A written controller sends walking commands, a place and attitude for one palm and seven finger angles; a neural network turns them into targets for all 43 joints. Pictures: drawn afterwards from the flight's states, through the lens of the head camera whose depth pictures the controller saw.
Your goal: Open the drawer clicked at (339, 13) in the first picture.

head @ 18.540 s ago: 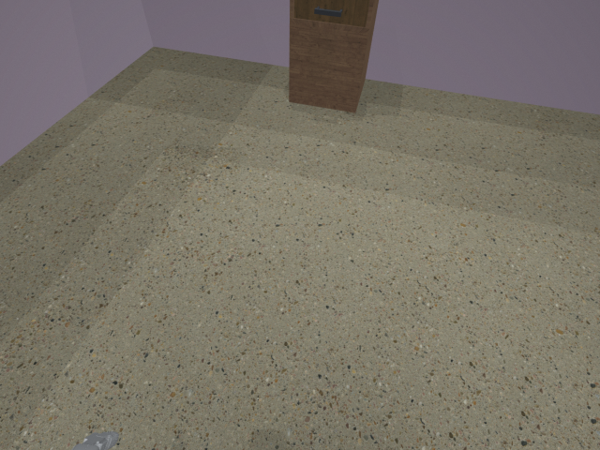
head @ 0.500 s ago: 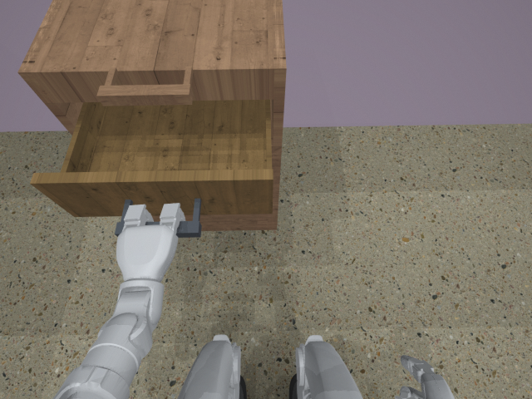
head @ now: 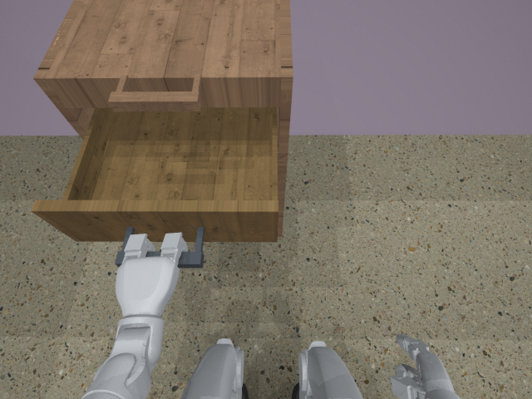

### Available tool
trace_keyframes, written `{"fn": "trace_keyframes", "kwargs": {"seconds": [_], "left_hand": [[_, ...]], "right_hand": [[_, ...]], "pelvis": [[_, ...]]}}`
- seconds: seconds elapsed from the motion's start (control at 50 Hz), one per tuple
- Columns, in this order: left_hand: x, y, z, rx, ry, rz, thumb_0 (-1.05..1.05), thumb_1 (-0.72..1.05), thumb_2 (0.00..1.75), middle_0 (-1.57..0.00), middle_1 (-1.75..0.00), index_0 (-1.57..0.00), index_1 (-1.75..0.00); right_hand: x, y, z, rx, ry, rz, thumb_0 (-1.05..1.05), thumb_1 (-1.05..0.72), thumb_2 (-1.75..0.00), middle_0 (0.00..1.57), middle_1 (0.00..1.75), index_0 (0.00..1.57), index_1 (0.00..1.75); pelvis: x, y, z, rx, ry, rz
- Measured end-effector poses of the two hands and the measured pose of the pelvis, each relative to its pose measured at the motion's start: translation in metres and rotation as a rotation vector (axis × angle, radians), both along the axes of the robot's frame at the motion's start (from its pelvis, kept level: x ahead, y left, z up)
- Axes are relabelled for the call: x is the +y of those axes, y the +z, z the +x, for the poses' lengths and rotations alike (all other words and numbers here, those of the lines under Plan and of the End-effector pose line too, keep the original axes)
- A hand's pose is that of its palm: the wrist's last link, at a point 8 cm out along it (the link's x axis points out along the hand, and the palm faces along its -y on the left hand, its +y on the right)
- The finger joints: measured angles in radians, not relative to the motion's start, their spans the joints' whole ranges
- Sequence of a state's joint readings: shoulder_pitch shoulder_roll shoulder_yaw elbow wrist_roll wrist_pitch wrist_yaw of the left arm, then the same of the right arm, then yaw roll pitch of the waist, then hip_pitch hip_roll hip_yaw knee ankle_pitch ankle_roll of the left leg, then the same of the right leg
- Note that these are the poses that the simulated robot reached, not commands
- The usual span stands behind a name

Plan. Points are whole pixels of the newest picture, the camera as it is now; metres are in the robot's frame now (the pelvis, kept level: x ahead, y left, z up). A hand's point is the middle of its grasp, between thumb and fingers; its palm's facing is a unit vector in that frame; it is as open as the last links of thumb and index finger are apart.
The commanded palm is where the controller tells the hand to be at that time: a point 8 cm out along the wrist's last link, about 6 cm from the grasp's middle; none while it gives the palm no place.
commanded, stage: pull the drawer open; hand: left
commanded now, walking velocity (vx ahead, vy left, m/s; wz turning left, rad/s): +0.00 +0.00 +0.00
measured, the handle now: (162, 246) +0.36 +0.19 -0.07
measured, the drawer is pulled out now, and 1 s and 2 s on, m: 0.21 0.28 0.30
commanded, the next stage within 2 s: open the thumb to release the handle in 1.44 s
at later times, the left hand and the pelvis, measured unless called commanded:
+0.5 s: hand (157, 315) +0.25 +0.19 -0.08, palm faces -0.06 -0.07 -1.00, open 5.9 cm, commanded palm +0.21 +0.20 -0.04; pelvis +0.00 -0.01 -0.01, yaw +0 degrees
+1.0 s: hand (154, 333) +0.22 +0.19 -0.08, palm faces -0.06 -0.09 -0.99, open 5.9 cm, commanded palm +0.18 +0.20 -0.04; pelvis -0.01 -0.02 -0.02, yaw +0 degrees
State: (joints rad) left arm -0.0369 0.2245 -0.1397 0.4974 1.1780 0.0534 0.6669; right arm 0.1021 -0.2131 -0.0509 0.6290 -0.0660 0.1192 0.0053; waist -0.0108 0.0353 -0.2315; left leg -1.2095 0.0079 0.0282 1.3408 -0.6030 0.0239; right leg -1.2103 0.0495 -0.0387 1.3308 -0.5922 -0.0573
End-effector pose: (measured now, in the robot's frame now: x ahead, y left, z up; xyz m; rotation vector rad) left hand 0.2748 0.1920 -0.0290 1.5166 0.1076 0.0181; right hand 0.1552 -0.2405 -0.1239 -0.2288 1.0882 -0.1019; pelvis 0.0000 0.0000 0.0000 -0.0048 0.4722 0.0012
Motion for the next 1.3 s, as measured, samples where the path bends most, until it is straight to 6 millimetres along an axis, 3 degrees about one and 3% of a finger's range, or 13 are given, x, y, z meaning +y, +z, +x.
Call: {"fn": "trace_keyframes", "kwargs": {"seconds": [0.56,1.3], "left_hand": [[-0.001,0.0,-0.048,0.002,0.014,-0.019,0.01,0.71,0.78,-0.27,-1.3,-0.37,-1.28],[-0.001,0.001,-0.083,0.01,0.015,-0.042,0.02,0.72,0.77,-0.26,-1.31,-0.37,-1.27]], "right_hand": [[0.001,-0.004,0.024,-0.087,0.053,0.01,0.0,-0.91,-0.9,0.2,0.3,0.2,0.3],[0.003,-0.016,0.033,-0.123,0.087,0.024,0.01,-0.91,-0.9,0.2,0.3,0.2,0.3]], "pelvis": [[-0.009,-0.009,-0.003,-0.009,-0.003,0.016],[-0.017,-0.02,-0.009,-0.002,-0.009,0.033]]}}
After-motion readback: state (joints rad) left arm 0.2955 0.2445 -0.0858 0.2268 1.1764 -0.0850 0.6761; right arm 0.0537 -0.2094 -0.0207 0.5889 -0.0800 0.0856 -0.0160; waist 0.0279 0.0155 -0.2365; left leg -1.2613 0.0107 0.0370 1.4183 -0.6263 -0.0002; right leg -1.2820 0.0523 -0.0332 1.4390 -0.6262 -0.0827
